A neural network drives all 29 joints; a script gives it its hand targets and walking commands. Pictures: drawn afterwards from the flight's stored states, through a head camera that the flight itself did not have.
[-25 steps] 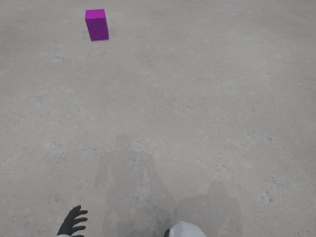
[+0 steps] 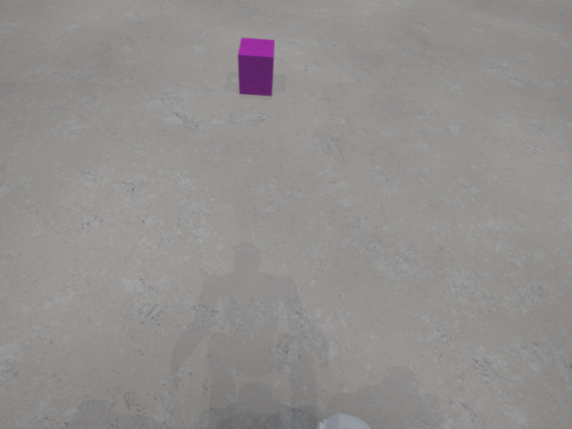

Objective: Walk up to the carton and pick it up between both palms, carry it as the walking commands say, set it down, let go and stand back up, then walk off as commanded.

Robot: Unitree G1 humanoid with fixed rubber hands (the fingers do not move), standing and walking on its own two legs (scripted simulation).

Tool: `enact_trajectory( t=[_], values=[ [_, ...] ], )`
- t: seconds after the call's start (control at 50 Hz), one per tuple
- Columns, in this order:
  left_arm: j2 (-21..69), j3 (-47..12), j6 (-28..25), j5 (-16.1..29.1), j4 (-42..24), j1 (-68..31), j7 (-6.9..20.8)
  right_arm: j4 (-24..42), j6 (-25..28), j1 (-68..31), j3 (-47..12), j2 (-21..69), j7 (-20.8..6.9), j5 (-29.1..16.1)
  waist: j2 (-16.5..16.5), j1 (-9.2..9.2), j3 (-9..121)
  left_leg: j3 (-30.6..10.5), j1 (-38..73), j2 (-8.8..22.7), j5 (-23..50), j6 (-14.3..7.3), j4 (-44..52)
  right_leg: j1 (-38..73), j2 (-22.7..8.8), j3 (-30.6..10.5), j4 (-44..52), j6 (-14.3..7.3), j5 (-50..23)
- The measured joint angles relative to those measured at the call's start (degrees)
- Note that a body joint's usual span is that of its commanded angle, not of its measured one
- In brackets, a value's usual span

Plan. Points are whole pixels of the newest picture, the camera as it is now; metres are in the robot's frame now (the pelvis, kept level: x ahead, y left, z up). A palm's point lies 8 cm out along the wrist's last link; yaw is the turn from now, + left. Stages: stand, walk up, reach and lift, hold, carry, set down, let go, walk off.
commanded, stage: walk up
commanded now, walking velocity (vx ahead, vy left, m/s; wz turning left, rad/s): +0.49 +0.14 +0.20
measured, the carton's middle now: (256, 67) +2.08 +0.18 -0.64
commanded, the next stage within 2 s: none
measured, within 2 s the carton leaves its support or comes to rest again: neither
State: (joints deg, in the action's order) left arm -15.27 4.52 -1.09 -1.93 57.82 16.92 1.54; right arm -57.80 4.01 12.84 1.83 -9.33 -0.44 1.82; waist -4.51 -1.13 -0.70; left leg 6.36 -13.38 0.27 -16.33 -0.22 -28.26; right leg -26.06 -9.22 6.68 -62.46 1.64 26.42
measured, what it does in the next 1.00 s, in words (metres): walks ahead: right foot, then left foot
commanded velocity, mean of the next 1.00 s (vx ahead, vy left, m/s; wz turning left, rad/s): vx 0.49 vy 0.15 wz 0.06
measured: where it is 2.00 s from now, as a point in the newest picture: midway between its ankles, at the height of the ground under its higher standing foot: (247, 221)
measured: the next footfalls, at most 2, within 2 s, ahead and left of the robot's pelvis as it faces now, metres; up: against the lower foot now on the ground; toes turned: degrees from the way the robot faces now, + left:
right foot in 0.16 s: +0.20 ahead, -0.12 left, +0.00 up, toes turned -9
left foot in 0.44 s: +0.33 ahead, +0.18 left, +0.00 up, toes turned +11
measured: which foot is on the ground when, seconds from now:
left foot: down 0.00-0.16, up 0.18-0.42, down 0.44-0.82, up 0.84-1.00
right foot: up 0.00-0.14, down 0.16-0.48, up 0.50-0.78, down 0.80-1.00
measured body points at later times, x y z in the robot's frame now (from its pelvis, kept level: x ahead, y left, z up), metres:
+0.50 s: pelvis +0.25 +0.04 -0.01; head +0.26 +0.05 +0.44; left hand +0.20 +0.27 -0.17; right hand +0.38 -0.19 -0.14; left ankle +0.29 +0.17 -0.73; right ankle +0.16 -0.11 -0.72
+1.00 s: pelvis +0.50 +0.04 -0.01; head +0.52 +0.02 +0.44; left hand +0.54 +0.28 -0.14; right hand +0.54 -0.20 -0.17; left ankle +0.46 +0.18 -0.67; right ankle +0.51 -0.06 -0.73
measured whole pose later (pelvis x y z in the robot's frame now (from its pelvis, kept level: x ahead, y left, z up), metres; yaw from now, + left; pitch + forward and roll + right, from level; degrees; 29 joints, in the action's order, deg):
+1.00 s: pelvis +0.50 +0.04 -0.01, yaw +4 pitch +0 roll +0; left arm -8.6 3.3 -3.4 -1.3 58.4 13.4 -0.3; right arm -58.6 0.8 16.1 3.8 -13.1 -2.4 2.5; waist 3.7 1.6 -1.3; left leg 2.3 -26.8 5.8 -17.3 2.4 -61.1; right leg -16.7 -4.6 11.2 -35.1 -0.8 18.5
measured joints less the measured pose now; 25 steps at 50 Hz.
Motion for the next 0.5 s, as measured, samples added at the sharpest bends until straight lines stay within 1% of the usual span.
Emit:
enact_trajectory(
  t=[0.08,0.12,0.14,0.16,0.18,0.2,0.24,0.26,0.28,0.3,0.32,0.38,0.44,0.46,0.48,0.5],
  values=[
    [1.37,-0.74,-0.85,0.29,-4.42,-5.78,0.42,-2.56,-0.75,4.48,0.04,0.03,0.2,-0.26,0.9,1.45,-0.88,-0.63,5.16,-1.51,-1.0,0.06,3.96,-2.79,-0.14,-0.35,13.59,0.14,-4.81],
    [1.96,-1.01,-1.34,0.42,-5.89,-8.06,0.5,-3.55,-1.21,6.39,0.19,-0.37,-0.09,-0.55,1.56,2.09,-1.35,-0.86,7.22,-1.7,-3.33,0.49,3.07,-2.07,0.35,-0.23,19.62,-0.02,-8.32],
    [2.19,-1.11,-1.68,0.38,-6.42,-8.84,0.44,-3.9,-1.48,7.5,0.28,-0.66,-0.31,-0.73,2.02,2.27,-1.39,-1.12,7.68,-1.52,-5.38,0.77,1.06,-0.87,0.77,0.37,22.33,-0.12,-9.88],
    [2.41,-1.21,-2.19,0.28,-6.79,-9.47,0.21,-4.17,-1.72,8.67,0.43,-1.0,-0.65,-0.71,2.57,2.39,-1.27,-1.69,6.97,-1.21,-8.0,0.59,-3.06,0.37,0.97,1.02,23.8,-1.22,-12.53],
    [3.01,-1.32,-2.68,0.12,-6.73,-10.01,-0.32,-4.48,-2.26,9.25,0.65,-1.59,-1.0,-0.53,3.86,2.54,-1.19,-3.07,4.58,-0.6,-10.25,0.25,-10.3,0.59,1.21,2.06,21.92,-2.27,-12.43],
    [3.68,-1.52,-2.99,0.02,-6.52,-10.12,-0.85,-4.58,-2.94,9.41,0.88,-2.21,-1.27,-0.17,5.19,2.65,-1.11,-4.94,1.4,-0.4,-10.94,0.2,-18.82,1.16,1.48,3.17,20.26,-2.76,-10.46],
    [4.9,-1.68,-3.17,-0.1,-5.43,-9.06,-1.71,-4.16,-3.65,8.59,1.33,-3.32,-1.61,0.44,7.2,2.56,-1.04,-6.73,-4.6,0.09,-8.71,0.64,-32.45,3.64,2.3,4.65,19.98,-2.84,-7.22],
    [5.45,-1.58,-3.14,-0.1,-4.52,-8.05,-2.01,-3.71,-3.67,7.58,1.57,-3.79,-1.73,0.58,7.91,2.54,-1.07,-6.65,-7.1,0.8,-6.49,1.09,-36.24,5.19,2.78,5.02,20.92,-2.59,-6.57],
    [5.89,-1.48,-3.05,-0.02,-3.44,-6.84,-2.19,-3.05,-3.61,6.36,1.72,-4.13,-1.83,0.66,8.39,2.57,-1.05,-6.26,-9.2,1.74,-4.43,1.62,-37.88,6.74,3.21,5.19,22.21,-2.07,-6.47],
    [6.21,-1.38,-2.86,0.04,-2.34,-5.5,-2.27,-2.22,-3.54,5.06,1.72,-4.29,-1.99,0.71,8.51,2.62,-0.98,-5.73,-10.65,2.73,-3.37,2.09,-37.02,8.27,3.52,5.19,23.6,-1.83,-6.36],
    [6.4,-1.29,-2.66,0.06,-1.3,-4.09,-2.25,-1.28,-3.47,3.77,1.62,-4.25,-2.23,0.72,8.33,2.66,-0.86,-5.11,-11.56,3.65,-3.23,2.37,-34.17,9.78,3.66,5.11,25.08,-1.6,-6.28],
    [6.58,-1.3,-2.0,0.2,1.29,-0.5,-1.93,1.32,-3.24,0.0,1.06,-3.63,-3.07,0.46,7.33,2.25,-0.95,-3.59,-11.86,5.63,-3.52,2.55,-19.98,14.45,3.73,5.15,29.75,-0.49,-6.29],
    [6.13,-1.15,-1.43,0.54,3.22,2.07,-1.47,2.89,-2.56,-3.15,0.58,-2.99,-3.7,0.21,5.86,0.93,-1.35,-1.7,-9.81,6.02,-0.31,2.52,-6.96,18.18,3.2,4.88,31.98,1.06,-5.1],
    [5.71,-1.06,-1.27,0.67,3.7,2.93,-1.21,2.94,-2.06,-4.02,0.57,-2.68,-3.64,0.08,4.94,0.23,-1.4,-0.81,-8.5,5.66,3.66,2.03,-5.05,18.77,2.55,4.24,31.22,1.72,-3.94],
    [5.09,-1.0,-1.05,0.8,4.05,3.77,-0.91,2.8,-1.36,-4.82,0.66,-2.12,-3.34,-0.03,3.55,-0.31,-1.29,0.31,-7.76,5.05,5.8,1.46,-5.29,18.28,1.44,3.18,28.76,1.38,-2.41],
    [4.5,-0.99,-0.72,1.02,4.3,4.29,-0.65,2.71,-0.5,-5.28,0.74,-1.54,-2.78,-0.11,2.48,-0.57,-0.98,1.29,-7.52,4.65,4.42,0.94,-6.55,16.08,1.0,1.39,22.53,0.67,0.05]
  ],
)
